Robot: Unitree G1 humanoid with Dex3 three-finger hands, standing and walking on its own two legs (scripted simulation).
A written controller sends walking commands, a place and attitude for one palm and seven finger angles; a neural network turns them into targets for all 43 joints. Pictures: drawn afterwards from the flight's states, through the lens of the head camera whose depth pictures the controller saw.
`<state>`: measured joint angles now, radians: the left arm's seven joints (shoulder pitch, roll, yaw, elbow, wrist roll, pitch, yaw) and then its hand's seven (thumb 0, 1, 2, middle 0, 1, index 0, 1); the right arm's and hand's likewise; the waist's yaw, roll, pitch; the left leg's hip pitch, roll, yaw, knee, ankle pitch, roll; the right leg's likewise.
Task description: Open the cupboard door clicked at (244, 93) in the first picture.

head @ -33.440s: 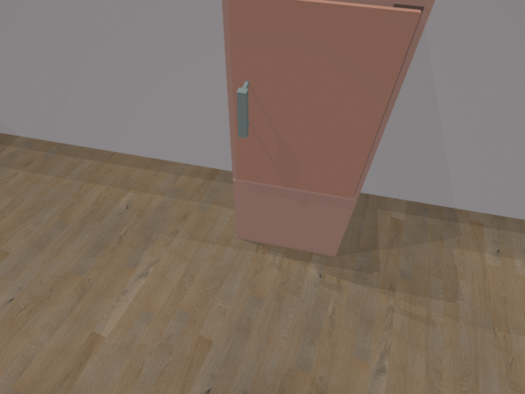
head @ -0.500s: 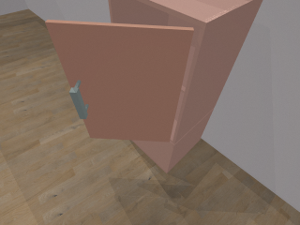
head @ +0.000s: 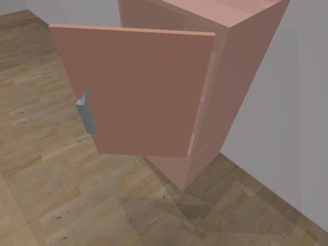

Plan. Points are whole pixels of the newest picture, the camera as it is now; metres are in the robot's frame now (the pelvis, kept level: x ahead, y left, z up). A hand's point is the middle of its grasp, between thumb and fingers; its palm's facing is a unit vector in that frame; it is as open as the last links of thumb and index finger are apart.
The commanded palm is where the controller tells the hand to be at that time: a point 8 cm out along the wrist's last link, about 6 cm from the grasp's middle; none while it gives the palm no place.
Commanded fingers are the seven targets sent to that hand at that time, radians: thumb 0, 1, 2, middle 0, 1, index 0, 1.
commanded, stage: look again from close up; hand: left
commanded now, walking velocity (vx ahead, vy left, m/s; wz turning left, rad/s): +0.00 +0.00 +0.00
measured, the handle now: (88, 112) +0.52 +0.29 -0.03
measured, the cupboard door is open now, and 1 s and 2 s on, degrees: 43 43 43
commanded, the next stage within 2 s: raise the hand with hooked fingers in 0.50 s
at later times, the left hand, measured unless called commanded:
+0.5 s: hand out of the picture -0.03 +0.21 -0.18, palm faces -0.02 -0.97 -0.23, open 7.4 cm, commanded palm none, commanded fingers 0.00 0.90 0.90 -0.20 -0.30 -0.20 -0.30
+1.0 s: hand out of the picture +0.12 +0.21 -0.07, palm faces +0.03 -1.00 -0.02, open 8.5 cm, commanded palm +0.09 +0.27 -0.06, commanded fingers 0.00 0.41 0.69 -0.23 -0.62 -0.23 -0.62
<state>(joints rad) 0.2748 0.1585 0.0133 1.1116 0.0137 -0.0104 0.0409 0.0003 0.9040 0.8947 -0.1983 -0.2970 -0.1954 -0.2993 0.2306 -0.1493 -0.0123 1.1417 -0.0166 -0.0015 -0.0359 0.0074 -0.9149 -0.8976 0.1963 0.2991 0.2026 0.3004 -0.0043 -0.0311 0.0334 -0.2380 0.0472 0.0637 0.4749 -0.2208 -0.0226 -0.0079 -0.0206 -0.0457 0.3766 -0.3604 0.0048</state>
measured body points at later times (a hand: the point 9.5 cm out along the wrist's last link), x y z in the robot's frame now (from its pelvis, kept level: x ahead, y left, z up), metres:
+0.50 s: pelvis -0.04 +0.03 -0.01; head -0.02 +0.03 +0.44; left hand -0.02 +0.26 -0.16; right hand -0.02 -0.21 -0.16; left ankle +0.01 +0.13 -0.74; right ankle -0.10 -0.11 -0.74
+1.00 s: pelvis -0.08 -0.01 -0.08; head -0.03 +0.01 +0.37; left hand +0.11 +0.26 -0.07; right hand +0.15 -0.27 -0.11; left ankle +0.01 +0.13 -0.74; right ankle -0.10 -0.11 -0.74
